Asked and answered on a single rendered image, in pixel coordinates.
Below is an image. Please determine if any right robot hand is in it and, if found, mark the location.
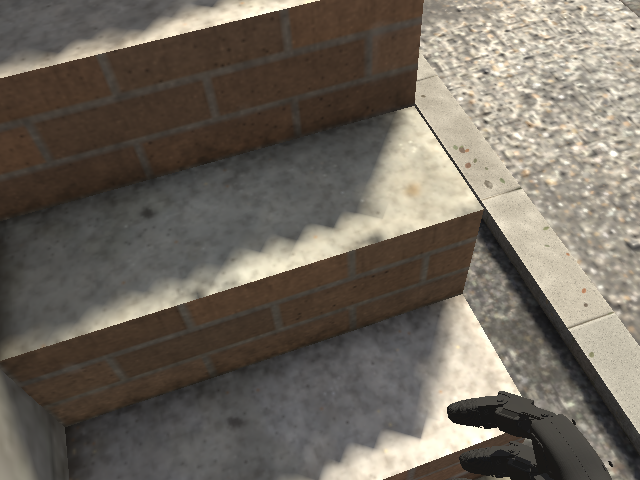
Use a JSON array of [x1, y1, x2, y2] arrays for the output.
[[447, 391, 613, 480]]

